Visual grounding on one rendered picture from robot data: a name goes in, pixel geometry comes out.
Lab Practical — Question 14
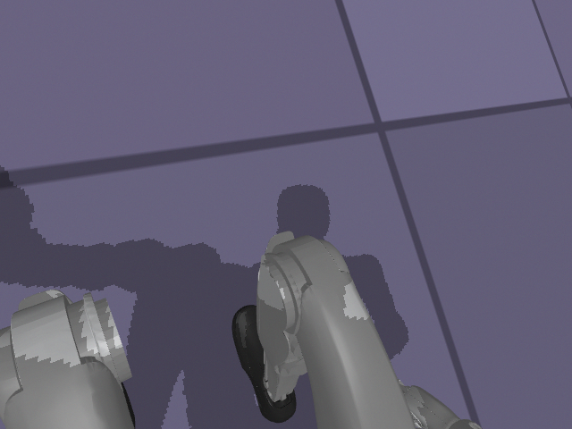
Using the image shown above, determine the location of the right robot foot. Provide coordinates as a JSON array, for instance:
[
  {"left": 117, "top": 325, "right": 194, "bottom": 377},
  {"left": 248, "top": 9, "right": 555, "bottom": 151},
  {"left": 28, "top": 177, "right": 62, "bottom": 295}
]
[{"left": 232, "top": 305, "right": 296, "bottom": 423}]

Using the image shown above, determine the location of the right robot hand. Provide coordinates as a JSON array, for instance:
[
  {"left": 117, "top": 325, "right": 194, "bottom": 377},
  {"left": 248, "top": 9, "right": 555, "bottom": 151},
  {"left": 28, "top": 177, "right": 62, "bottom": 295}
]
[{"left": 398, "top": 379, "right": 461, "bottom": 429}]

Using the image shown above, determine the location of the left robot foot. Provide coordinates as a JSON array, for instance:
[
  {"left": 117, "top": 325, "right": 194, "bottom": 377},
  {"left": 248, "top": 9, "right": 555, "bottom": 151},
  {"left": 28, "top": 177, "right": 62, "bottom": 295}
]
[{"left": 121, "top": 383, "right": 135, "bottom": 428}]

